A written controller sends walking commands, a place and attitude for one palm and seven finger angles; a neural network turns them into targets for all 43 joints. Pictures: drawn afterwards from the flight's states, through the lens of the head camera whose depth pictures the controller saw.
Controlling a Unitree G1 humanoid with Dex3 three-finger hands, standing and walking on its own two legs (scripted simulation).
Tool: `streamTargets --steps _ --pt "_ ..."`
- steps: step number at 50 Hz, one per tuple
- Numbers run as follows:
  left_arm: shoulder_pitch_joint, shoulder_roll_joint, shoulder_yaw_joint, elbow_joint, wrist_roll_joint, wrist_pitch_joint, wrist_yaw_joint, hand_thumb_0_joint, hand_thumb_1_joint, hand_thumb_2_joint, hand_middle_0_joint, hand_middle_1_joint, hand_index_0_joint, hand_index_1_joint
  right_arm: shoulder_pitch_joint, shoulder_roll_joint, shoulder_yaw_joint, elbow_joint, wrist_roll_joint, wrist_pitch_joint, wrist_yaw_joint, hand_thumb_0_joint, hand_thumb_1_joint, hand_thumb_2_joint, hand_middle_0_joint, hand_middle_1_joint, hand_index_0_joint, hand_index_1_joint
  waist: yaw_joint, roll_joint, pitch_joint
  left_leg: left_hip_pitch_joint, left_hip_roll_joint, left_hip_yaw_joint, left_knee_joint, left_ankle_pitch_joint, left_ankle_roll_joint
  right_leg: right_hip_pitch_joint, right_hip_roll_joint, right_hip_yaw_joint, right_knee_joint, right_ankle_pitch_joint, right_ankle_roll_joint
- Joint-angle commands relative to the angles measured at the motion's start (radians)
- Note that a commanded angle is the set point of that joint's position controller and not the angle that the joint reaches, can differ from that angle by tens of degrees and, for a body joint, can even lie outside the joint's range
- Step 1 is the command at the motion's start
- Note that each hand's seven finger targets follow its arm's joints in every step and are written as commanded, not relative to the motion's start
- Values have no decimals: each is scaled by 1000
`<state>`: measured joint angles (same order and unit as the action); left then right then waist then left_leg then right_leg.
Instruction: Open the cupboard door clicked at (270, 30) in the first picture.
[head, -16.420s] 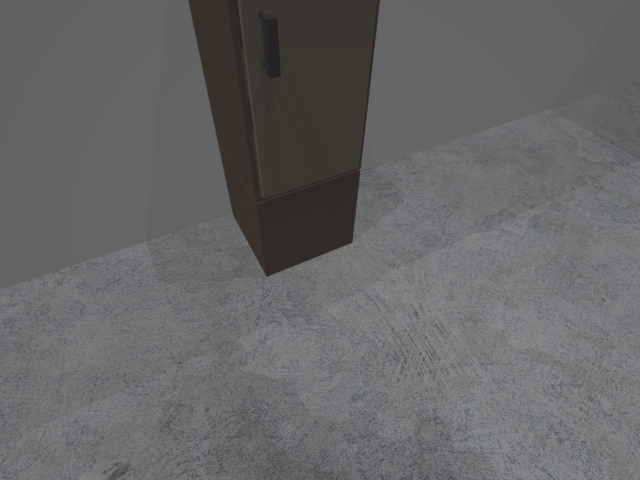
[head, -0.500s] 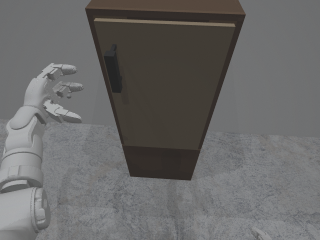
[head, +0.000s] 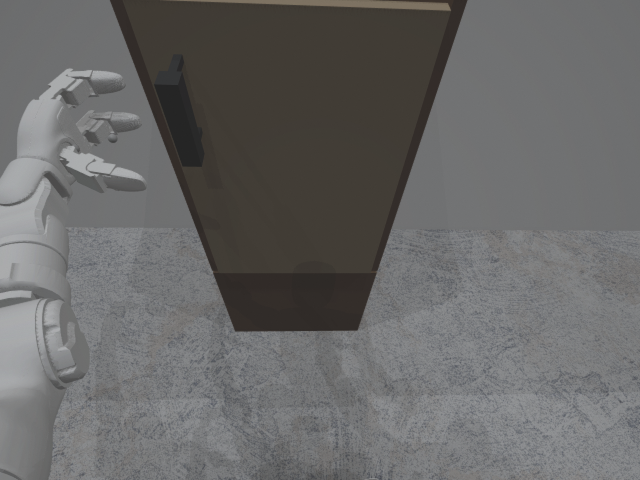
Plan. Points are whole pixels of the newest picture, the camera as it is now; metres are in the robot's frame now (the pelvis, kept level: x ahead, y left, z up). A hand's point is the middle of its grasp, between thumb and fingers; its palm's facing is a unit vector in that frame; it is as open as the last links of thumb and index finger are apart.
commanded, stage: move the hooked fingers beside the handle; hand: left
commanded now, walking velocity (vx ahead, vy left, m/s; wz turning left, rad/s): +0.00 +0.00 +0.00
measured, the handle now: (185, 112) +0.55 +0.15 +0.14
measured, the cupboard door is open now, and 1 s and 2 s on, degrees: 0 0 0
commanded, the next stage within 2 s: slide the fingers in behind the handle in 0.92 s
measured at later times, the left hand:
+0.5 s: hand (111, 139) +0.48 +0.22 +0.15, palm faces -0.03 -1.00 +0.00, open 14.0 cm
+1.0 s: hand (125, 134) +0.50 +0.21 +0.14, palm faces -0.01 -1.00 -0.01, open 14.0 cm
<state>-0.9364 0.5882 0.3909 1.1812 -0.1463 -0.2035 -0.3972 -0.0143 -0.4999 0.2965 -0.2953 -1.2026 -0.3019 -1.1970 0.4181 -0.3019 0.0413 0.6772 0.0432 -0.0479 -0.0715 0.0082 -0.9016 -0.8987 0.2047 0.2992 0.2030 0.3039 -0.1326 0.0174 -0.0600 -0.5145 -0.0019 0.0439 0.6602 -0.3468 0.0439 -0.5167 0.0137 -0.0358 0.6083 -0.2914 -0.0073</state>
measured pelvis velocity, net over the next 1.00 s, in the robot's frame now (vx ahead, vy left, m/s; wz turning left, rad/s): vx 0.00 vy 0.00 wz -0.02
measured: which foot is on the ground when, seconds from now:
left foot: down 0.00-1.00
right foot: down 0.00-1.00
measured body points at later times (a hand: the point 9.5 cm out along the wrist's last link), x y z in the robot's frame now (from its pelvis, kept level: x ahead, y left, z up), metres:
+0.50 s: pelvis +0.00 +0.00 +0.00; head +0.07 +0.01 +0.44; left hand +0.48 +0.27 +0.15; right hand +0.01 -0.27 -0.11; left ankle -0.02 +0.09 -0.72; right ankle +0.00 -0.12 -0.72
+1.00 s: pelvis +0.00 +0.00 -0.01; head +0.08 +0.01 +0.43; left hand +0.50 +0.27 +0.14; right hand -0.01 -0.27 -0.12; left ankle -0.02 +0.09 -0.72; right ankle +0.00 -0.12 -0.72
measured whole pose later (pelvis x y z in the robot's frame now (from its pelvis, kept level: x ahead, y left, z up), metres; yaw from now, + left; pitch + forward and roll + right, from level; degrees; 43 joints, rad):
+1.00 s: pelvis +0.00 +0.00 -0.01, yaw -1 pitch +14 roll -2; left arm -0.99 0.62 0.41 1.24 -0.10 -0.23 -0.34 -0.01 -0.50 0.30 -0.30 -1.20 -0.30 -1.20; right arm 0.45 -0.29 0.05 0.63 0.03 0.01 -0.05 0.01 -0.90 -0.90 0.20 0.30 0.20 0.30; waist -0.16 0.03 -0.07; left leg -0.60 0.01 0.05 0.73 -0.38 0.04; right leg -0.60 0.03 -0.03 0.66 -0.31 -0.01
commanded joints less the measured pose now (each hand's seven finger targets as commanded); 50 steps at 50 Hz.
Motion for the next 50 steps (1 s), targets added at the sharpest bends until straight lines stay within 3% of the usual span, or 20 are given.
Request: streamTargets --steps 1,3,6,11,14,17,20,21,25,27,29,33,34,35,38,40,42,45,49,50 --pt "-501 300 51 -237 -10 -81 5 0 -500 300 -300 -1200 -300 -1200 111 -168 -66 -77 -10 -10 -3 0 -900 -900 200 300 200 300 2 110 -436 273 22 -83 -34 454 -19 114 17 21 -22 357 -16" --pt "-516 272 39 -244 -7 -92 13 0 -500 300 -300 -1200 -300 -1200 119 -164 -67 -74 -14 -7 4 0 -900 -900 200 300 200 300 -2 122 -440 289 26 -85 -23 474 -22 92 20 19 -21 357 -15" --pt "-531 309 64 -170 -4 -82 22 0 -500 300 -300 -1200 -300 -1200 139 -172 -67 -65 -15 7 6 0 -900 -900 200 300 200 300 -20 33 -403 226 27 -81 -22 431 -11 104 26 19 -24 359 -9" --pt "-394 340 89 -156 18 -72 16 0 -500 300 -300 -1200 -300 -1200 134 -168 -64 -103 -15 26 13 0 -900 -900 200 300 200 300 29 86 -421 198 22 -62 -18 477 -14 140 21 22 -6 406 -15" --pt "-405 278 45 -204 3 -83 9 0 -500 300 -300 -1200 -300 -1200 129 -163 -67 -118 -14 35 18 0 -900 -900 200 300 200 300 18 78 -401 210 25 -61 -16 476 -12 126 27 18 -8 393 -16" --pt "-432 326 87 -239 -17 -89 -2 0 -500 300 -300 -1200 -300 -1200 128 -170 -72 -119 -10 42 14 0 -900 -900 200 300 200 300 10 38 -419 202 27 -57 -19 428 -5 150 29 26 -16 396 -11" --pt "-474 279 54 -302 -21 -103 -4 0 -500 300 -300 -1200 -300 -1200 117 -160 -72 -117 -9 39 12 0 -900 -900 200 300 200 300 6 120 -452 270 28 -68 -10 473 -11 116 30 23 -11 390 -14" --pt "-497 255 31 -315 -19 -105 -1 0 -500 300 -300 -1200 -300 -1200 115 -158 -71 -108 -8 37 12 0 -900 -900 200 300 200 300 -5 150 -435 294 32 -76 -7 483 -15 77 31 18 -14 368 -15" --pt "-491 230 23 -249 -24 -85 14 0 -500 300 -300 -1200 -300 -1200 111 -159 -68 -91 -9 33 11 0 -900 -900 200 300 200 300 -14 105 -382 264 31 -81 -12 419 -14 58 32 11 -20 324 -15" --pt "-486 224 4 -159 -16 -55 17 0 -500 300 -300 -1200 -300 -1200 111 -163 -61 -87 -5 32 7 0 -900 -900 200 300 200 300 -31 46 -302 186 26 -78 -25 333 -8 44 26 12 -31 284 -13" --pt "-516 226 -7 -138 -3 -43 26 0 -500 300 -300 -1200 -300 -1200 114 -166 -58 -88 -7 29 4 0 -900 -900 200 300 200 300 -34 60 -291 161 20 -80 -23 311 -7 44 20 12 -24 271 -17" --pt "-587 215 -25 -209 14 -86 45 0 -500 300 -300 -1200 -300 -1200 115 -163 -58 -91 -16 16 11 0 -900 -900 200 300 200 300 -35 144 -393 256 29 -105 -6 363 -26 -4 22 10 -3 252 -18" --pt "-594 206 -18 -221 1 -100 49 0 -500 300 -300 -1200 -300 -1200 121 -162 -59 -90 -17 14 13 0 -900 -900 200 300 200 300 -33 132 -419 276 29 -111 5 400 -26 4 24 8 5 269 -21" --pt "-612 230 2 -245 -1 -113 48 0 -500 300 -300 -1200 -300 -1200 124 -165 -63 -86 -19 13 14 0 -900 -900 200 300 200 300 -34 123 -464 302 35 -115 12 434 -29 12 27 10 9 292 -17" --pt "-570 284 56 -188 -7 -108 48 0 -500 300 -300 -1200 -300 -1200 128 -170 -62 -87 -17 17 14 0 -900 -900 200 300 200 300 -18 56 -468 243 29 -99 11 421 -21 75 28 16 11 331 -14" --pt "-557 266 34 -152 7 -90 50 0 -500 300 -300 -1200 -300 -1200 127 -167 -57 -91 -15 22 14 0 -900 -900 200 300 200 300 -23 67 -427 211 26 -92 9 405 -18 57 26 14 12 327 -12" --pt "-517 303 48 -101 31 -71 58 0 -500 300 -300 -1200 -300 -1200 133 -171 -55 -94 -16 29 17 0 -900 -900 200 300 200 300 -10 59 -361 145 23 -86 2 359 -15 56 24 15 9 305 -13" --pt "-493 317 54 -143 38 -78 60 0 -500 300 -300 -1200 -300 -1200 134 -170 -56 -116 -16 36 16 0 -900 -900 200 300 200 300 0 90 -403 161 23 -81 5 392 -17 77 24 18 17 331 -15" --pt "-535 284 34 -182 7 -100 38 0 -500 300 -300 -1200 -300 -1200 142 -170 -59 -118 -15 41 13 0 -900 -900 200 300 200 300 -26 65 -405 175 26 -76 10 375 -11 77 31 20 6 326 -14" --pt "-551 342 75 -192 7 -108 33 0 -500 300 -300 -1200 -300 -1200 146 -176 -61 -109 -15 41 11 0 -900 -900 200 300 200 300 -15 77 -427 179 28 -80 8 366 -12 85 32 24 7 324 -14"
